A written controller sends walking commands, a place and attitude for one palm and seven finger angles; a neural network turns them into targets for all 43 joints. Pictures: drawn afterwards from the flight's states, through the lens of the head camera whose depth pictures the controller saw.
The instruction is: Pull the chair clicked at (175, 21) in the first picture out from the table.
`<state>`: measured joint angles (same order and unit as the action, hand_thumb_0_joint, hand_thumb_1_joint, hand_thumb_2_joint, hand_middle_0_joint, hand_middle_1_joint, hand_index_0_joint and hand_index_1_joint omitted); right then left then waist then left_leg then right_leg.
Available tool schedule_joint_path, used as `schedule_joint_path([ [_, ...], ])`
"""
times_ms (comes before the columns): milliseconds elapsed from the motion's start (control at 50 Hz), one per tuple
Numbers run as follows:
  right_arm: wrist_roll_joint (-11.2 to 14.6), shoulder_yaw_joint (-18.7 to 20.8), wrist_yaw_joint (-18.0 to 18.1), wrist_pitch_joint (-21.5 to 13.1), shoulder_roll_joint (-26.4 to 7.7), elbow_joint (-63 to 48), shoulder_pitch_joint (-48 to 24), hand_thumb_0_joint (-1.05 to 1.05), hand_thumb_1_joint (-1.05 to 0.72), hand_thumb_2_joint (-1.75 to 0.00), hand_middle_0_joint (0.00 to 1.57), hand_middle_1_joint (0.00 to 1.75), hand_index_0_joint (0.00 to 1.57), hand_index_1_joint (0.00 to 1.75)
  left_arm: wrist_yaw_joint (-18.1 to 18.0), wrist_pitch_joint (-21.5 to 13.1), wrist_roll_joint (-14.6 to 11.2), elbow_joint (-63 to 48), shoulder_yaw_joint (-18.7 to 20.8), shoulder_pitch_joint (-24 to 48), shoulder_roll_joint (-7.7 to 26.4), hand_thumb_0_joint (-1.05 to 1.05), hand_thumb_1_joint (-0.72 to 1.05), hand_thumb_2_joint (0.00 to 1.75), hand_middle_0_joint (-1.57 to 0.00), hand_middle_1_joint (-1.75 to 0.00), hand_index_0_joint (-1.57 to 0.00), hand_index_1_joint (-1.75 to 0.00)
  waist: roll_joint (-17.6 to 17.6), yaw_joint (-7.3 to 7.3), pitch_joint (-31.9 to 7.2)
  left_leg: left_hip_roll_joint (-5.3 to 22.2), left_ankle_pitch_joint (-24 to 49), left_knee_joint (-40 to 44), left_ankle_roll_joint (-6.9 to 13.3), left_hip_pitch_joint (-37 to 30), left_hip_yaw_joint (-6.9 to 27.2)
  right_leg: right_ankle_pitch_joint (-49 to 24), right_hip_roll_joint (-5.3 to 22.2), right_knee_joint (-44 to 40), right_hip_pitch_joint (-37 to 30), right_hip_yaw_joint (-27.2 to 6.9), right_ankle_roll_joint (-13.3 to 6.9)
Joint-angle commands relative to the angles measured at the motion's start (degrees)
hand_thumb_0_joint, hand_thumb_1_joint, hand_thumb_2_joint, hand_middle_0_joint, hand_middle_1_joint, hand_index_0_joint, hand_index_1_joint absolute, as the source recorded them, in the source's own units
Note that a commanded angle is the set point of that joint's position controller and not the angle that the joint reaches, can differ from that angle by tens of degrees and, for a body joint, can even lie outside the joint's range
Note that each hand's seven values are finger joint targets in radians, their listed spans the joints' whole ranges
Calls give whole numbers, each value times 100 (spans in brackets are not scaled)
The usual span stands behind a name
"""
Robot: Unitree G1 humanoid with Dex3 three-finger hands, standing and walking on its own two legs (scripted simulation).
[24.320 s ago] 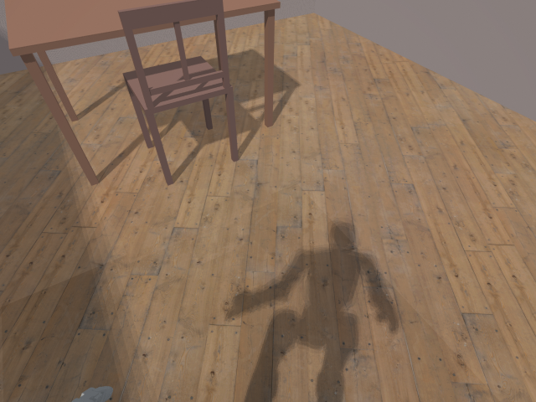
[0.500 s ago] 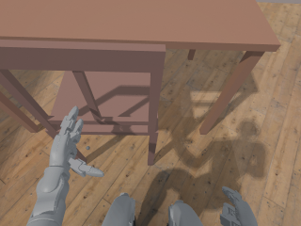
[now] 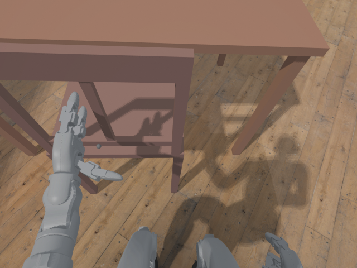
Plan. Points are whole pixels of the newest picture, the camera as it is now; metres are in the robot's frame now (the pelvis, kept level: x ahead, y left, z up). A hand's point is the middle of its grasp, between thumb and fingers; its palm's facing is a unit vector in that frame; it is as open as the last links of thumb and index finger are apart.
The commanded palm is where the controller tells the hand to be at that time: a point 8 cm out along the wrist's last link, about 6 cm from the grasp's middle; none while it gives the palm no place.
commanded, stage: push the fingers through the gap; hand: left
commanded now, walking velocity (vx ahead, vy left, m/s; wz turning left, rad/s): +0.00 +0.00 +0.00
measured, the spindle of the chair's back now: (100, 114) +0.45 +0.20 +0.02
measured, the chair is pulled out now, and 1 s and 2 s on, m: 0.00 0.00 0.00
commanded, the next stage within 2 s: hook a spindle and tug to test in 1.02 s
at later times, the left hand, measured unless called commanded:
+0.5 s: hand (106, 127) +0.42 +0.18 +0.02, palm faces +0.01 -1.00 -0.03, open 16.9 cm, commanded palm +0.40 +0.23 +0.02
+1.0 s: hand (107, 124) +0.42 +0.18 +0.03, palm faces +0.06 -1.00 -0.02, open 16.9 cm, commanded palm +0.40 +0.22 +0.03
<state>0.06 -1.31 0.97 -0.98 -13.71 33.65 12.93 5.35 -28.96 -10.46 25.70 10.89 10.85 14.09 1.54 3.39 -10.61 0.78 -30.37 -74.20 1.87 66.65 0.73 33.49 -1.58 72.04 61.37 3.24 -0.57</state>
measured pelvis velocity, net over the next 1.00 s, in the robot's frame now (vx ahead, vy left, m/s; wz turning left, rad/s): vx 0.00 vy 0.00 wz -0.01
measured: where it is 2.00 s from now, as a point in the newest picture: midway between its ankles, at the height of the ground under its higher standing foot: outside the picture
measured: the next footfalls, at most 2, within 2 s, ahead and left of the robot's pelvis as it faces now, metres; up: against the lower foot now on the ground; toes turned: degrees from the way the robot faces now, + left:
none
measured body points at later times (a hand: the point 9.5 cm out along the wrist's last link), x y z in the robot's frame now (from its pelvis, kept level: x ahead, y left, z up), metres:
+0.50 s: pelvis +0.00 +0.00 +0.00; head +0.13 +0.02 +0.43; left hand +0.41 +0.23 +0.02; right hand +0.11 -0.25 -0.12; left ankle +0.04 +0.10 -0.62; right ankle +0.01 -0.12 -0.62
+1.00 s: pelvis +0.00 +0.00 +0.00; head +0.13 +0.02 +0.43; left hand +0.41 +0.23 +0.03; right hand +0.09 -0.26 -0.12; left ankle +0.04 +0.10 -0.62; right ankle +0.01 -0.12 -0.62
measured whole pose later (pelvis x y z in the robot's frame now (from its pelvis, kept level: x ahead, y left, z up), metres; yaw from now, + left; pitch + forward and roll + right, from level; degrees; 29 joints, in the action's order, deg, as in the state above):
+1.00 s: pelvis +0.00 +0.00 +0.00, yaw -1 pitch +24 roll -3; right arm -0.4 -0.7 -0.6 3.4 -14.0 34.9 15.1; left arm 6.8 -30.3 -8.8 42.2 15.5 25.6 16.1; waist 1.7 5.7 -9.4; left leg 1.1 -30.1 -73.2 2.1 67.6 0.1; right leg 32.8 -1.9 70.9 62.5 2.5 -0.3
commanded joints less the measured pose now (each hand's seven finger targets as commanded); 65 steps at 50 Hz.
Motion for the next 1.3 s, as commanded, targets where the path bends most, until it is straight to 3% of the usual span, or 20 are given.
schedule_joint_path([
  [0,8,385,18,-157,-966,-533,162,0,-90,-90,20,30,20,30,194,-217,93,-149,74,1489,735,0,-50,30,-6,-8,-6,-8,263,197,-1754,-14,1253,896,-86,-1766,275,-1197,-41,-964,-370,-94,-122],
  [60,85,425,-11,-57,-1028,-669,265,0,-90,-90,20,30,20,30,528,212,-101,-50,-142,1343,502,0,-50,30,-6,-8,-6,-8,306,151,-2088,-1,1618,1026,-93,-2142,289,-1513,-29,-1065,-604,-57,-142],
  [100,116,438,6,-10,-1039,-691,279,0,-90,-90,20,30,20,30,549,282,-201,-432,20,1671,708,0,-50,30,-6,-8,-6,-8,252,145,-2317,28,1889,1041,-89,-2321,320,-1736,-21,-1062,-712,-46,-120],
  [180,39,416,57,-51,-951,-598,282,0,-90,-90,20,30,20,30,119,-159,-156,-1094,548,2510,1261,0,-50,30,-6,-8,-6,-8,371,122,-2547,34,2049,935,-85,-2413,324,-1803,-41,-962,-722,-110,-85],
  [240,-41,391,62,-69,-909,-422,319,0,-90,-90,20,30,20,30,-169,-520,34,-754,819,2838,1515,0,-50,30,-6,-8,-6,-8,303,167,-2370,25,1912,825,-90,-2157,311,-1670,-60,-859,-597,-130,-79],
  [300,-67,402,1,-49,-932,-368,370,0,-90,-90,20,30,20,30,-84,-540,215,-175,410,2694,1117,0,-50,30,-6,-8,-6,-8,523,251,-2307,33,1928,847,-128,-2313,326,-1616,-60,-860,-347,-88,-105],
  [400,28,412,-20,141,-1063,-389,549,0,-90,-90,20,30,20,30,434,100,113,1049,160,2749,893,0,-50,30,-6,-8,-6,-8,270,375,-1966,13,1658,914,-89,-1981,302,-1566,-42,-1032,-381,-69,-113],
  [440,52,425,-12,166,-1064,-428,576,0,-90,-90,20,30,20,30,502,154,3,799,252,3044,979,0,-50,30,-6,-8,-6,-8,339,335,-2257,19,1858,918,-81,-2190,324,-1698,-36,-1027,-468,-64,-118],
  [500,23,417,7,150,-1022,-443,563,0,-90,-90,20,30,20,30,363,-80,-97,248,660,3460,1398,0,-50,30,-6,-8,-6,-8,449,246,-2758,27,2227,845,-80,-2423,315,-1976,-44,-957,-664,-126,-104],
  [580,-71,403,-10,128,-969,-329,649,0,-90,-90,20,30,20,30,12,-492,104,-4,887,3838,1714,0,-50,30,-6,-8,-6,-8,633,249,-2933,54,2525,796,-113,-2648,354,-2083,-78,-834,-581,-117,-95],
  [660,-76,405,-86,218,-986,-321,696,0,-90,-90,20,30,20,30,38,-356,255,854,780,3086,1500,0,-50,30,-6,-8,-6,-8,325,248,-2538,31,2265,849,-101,-2233,287,-2015,-80,-891,-688,-107,-102],
  [720,-15,421,-134,323,-1008,-388,695,0,-90,-90,20,30,20,30,260,-56,184,1248,365,2840,985,0,-50,30,-6,-8,-6,-8,271,335,-2140,27,2021,953,-94,-2110,240,-1879,-72,-1044,-567,-68,-96],
  [820,18,430,-82,337,-1038,-443,682,0,-90,-90,20,30,20,30,332,-168,-11,758,733,3382,1419,0,-50,30,-6,-8,-6,-8,96,307,-2333,22,1923,929,-44,-2057,255,-1859,-69,-1061,-748,-142,-83],
  [880,-40,443,-62,261,-988,-396,677,0,-90,-90,20,30,20,30,171,-556,31,26,857,3758,1626,0,-50,30,-6,-8,-6,-8,575,241,-2850,45,2317,886,-90,-2606,287,-2017,-81,-950,-690,-153,-98],
  [920,-69,432,-58,244,-966,-345,665,0,-90,-90,20,30,20,30,71,-705,106,-9,819,3746,1620,0,-50,30,-6,-8,-6,-8,626,260,-2859,60,2395,886,-117,-2732,316,-2000,-92,-927,-626,-130,-103],
  [940,-79,429,-66,237,-943,-318,653,0,-90,-90,20,30,20,30,55,-714,162,92,687,3670,1468,0,-50,30,-6,-8,-6,-8,728,286,-2785,48,2387,869,-120,-2717,295,-1990,-88,-927,-566,-129,-101],
  [1040,-44,419,-92,335,-1025,-267,672,0,-90,-90,20,30,20,30,194,-313,266,1348,405,3329,1116,0,-50,30,-6,-8,-6,-8,262,449,-1940,28,1578,943,-86,-2028,311,-1437,-74,-1053,-272,-75,-88],
  [1100,-8,419,-83,366,-1063,-363,650,0,-90,-90,20,30,20,30,311,-172,143,1369,517,3350,1200,0,-50,30,-6,-8,-6,-8,271,362,-2073,4,1576,965,-78,-2060,294,-1448,-55,-1085,-394,-84,-110],
  [1240,-62,425,-67,297,-979,-380,616,0,-90,-90,20,30,20,30,129,-585,123,486,652,3876,1387,0,-50,30,-18,-46,-18,-46,597,302,-2745,25,2064,846,-92,-2526,307,-1748,-73,-950,-478,-129,-100],
  [1280,-74,413,-76,306,-987,-325,627,0,-90,-90,20,30,20,30,65,-593,210,712,655,3799,1421,0,-50,30,-22,-57,-22,-57,559,342,-2599,34,1991,823,-102,-2402,324,-1687,-77,-916,-362,-125,-96],
])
